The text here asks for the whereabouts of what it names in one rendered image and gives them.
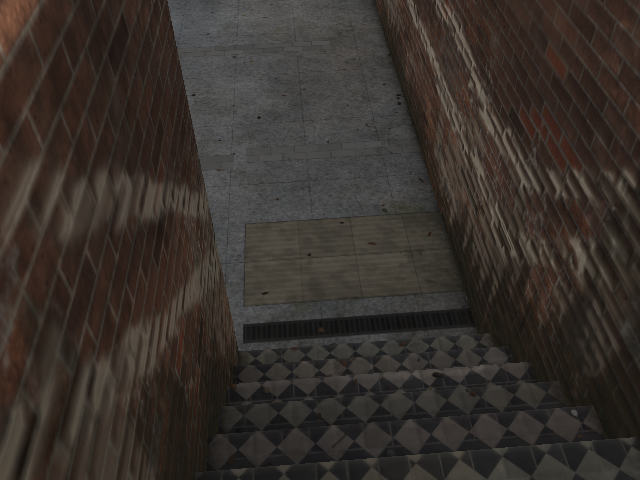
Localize stairs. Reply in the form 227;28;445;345
195;333;640;480

